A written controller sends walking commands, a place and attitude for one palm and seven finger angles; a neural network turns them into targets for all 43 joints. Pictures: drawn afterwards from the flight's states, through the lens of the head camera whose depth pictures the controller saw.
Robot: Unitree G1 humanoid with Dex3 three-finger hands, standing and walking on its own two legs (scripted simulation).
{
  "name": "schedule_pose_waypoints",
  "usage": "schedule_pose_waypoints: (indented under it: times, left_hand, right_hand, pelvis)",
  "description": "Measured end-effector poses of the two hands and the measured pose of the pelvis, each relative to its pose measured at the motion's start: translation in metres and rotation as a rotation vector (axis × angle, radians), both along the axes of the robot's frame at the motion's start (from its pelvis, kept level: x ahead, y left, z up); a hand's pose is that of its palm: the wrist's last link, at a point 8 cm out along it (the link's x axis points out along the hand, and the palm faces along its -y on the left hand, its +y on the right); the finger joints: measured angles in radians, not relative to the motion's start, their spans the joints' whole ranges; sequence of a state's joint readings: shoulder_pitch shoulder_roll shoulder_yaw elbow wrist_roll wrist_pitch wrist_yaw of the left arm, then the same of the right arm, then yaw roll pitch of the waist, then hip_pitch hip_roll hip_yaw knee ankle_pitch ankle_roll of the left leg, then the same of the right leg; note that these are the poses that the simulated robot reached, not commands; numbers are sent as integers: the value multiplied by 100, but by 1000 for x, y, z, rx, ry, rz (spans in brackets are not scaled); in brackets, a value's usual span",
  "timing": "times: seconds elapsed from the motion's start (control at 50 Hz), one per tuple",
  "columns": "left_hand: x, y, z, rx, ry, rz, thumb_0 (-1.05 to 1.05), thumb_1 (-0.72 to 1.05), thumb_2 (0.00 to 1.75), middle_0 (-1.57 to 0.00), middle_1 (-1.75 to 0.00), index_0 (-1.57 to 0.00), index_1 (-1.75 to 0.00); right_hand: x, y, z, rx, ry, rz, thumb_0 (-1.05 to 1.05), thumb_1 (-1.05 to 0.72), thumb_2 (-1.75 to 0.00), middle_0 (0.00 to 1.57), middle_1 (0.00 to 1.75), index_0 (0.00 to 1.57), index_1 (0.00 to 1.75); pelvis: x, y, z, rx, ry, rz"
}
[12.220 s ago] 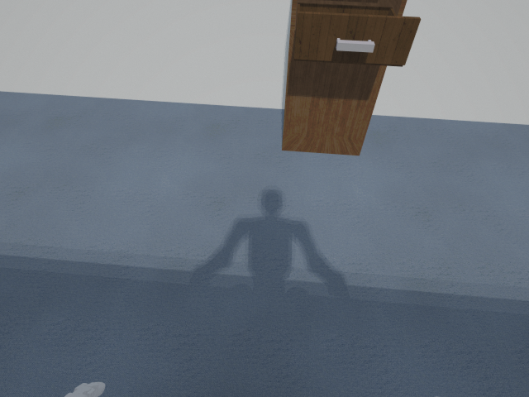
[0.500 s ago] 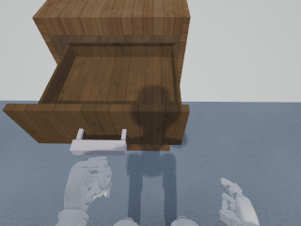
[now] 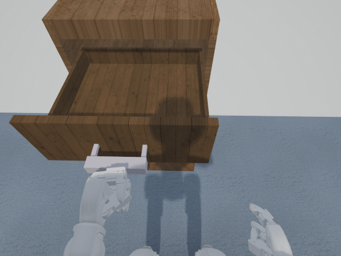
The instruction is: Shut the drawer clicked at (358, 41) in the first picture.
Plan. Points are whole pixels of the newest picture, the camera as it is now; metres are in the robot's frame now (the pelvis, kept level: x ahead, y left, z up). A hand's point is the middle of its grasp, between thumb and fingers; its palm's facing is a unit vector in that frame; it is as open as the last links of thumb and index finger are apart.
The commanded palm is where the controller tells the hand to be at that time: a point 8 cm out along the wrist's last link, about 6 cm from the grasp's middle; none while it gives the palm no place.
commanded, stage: push the drawer shut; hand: left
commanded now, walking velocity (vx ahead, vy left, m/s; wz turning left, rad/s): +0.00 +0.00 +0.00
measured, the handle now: (118, 156) +0.32 +0.13 +0.07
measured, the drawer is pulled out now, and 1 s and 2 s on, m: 0.30 0.17 0.04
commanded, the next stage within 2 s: none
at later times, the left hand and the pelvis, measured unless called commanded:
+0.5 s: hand (132, 164) +0.30 +0.10 +0.06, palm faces -0.04 -1.00 -0.04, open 3.1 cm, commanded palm +0.30 +0.15 +0.07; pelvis -0.02 +0.01 +0.01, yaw +0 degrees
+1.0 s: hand (137, 140) +0.37 +0.10 +0.06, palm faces -0.02 -1.00 -0.05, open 3.1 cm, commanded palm +0.36 +0.15 +0.07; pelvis -0.02 +0.01 +0.01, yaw -1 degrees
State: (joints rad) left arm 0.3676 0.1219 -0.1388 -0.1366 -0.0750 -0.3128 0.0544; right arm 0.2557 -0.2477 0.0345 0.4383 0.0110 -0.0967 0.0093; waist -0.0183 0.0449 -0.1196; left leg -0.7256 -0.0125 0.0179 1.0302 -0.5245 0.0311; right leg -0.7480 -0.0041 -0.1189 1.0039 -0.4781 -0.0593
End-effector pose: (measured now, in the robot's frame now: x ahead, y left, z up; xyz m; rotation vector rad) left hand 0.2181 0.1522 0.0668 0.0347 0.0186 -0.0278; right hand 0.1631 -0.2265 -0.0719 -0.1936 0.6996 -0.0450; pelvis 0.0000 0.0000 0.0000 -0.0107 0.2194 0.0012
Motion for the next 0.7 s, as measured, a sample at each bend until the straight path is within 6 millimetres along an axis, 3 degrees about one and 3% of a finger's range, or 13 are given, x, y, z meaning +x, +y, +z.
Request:
schedule_pose_waypoints:
  times: [0.28, 0.7]
  left_hand:
    - [36, 2, -2, 10, -12, -18, -1, 85, 95, -140, -160, -140, -160]
    - [94, 0, -2, 11, -24, -8, 0, 86, 94, -140, -160, -140, -160]
  right_hand:
    - [-16, 2, -4, -3, 45, -11, 2, -91, -90, 20, 30, 20, 30]
    - [-48, -7, -12, -19, 161, -63, 1, -91, -90, 20, 30, 20, 30]
  pelvis:
    - [-13, 3, 4, -1, -17, 2]
    - [-16, 7, 10, 6, -11, -13]
